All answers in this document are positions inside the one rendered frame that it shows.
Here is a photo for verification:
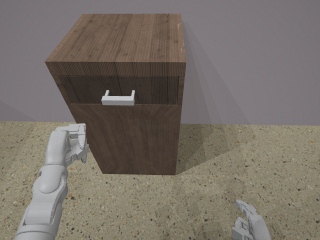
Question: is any robot left forearm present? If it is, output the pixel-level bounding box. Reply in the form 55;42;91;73
14;164;68;240

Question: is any cabinet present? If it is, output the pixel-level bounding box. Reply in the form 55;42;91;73
45;13;186;176

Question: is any robot right hand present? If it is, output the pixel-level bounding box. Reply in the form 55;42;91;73
232;199;272;240

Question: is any drawer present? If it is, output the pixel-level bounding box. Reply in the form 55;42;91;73
59;75;178;105

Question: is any robot left hand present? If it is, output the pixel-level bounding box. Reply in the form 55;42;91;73
44;123;89;168

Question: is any handle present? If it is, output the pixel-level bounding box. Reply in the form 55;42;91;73
101;90;135;106

